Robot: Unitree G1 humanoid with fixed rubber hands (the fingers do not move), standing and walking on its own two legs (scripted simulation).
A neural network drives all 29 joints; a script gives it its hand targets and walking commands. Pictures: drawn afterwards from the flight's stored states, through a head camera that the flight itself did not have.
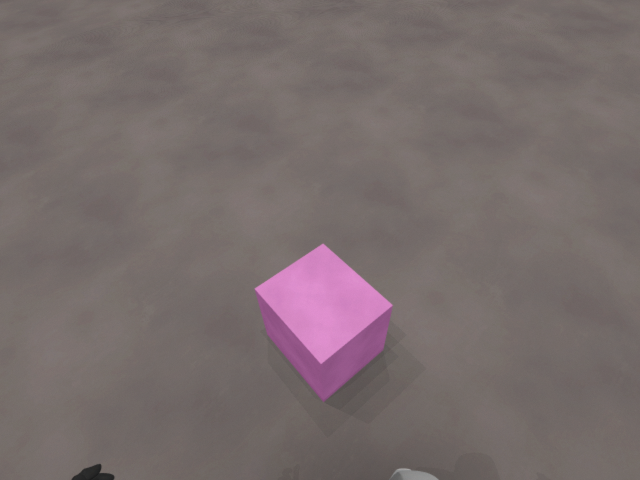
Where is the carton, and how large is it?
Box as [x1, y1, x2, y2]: [255, 244, 392, 401]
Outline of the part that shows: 322,244 256,287 255,291 267,334 323,401 382,350 392,305 326,246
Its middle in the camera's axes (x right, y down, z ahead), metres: +0.01 +0.24 +1.21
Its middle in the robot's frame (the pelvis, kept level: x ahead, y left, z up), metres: +0.66 +0.01 -0.61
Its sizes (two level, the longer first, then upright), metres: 0.300 0.261 0.283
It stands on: the floor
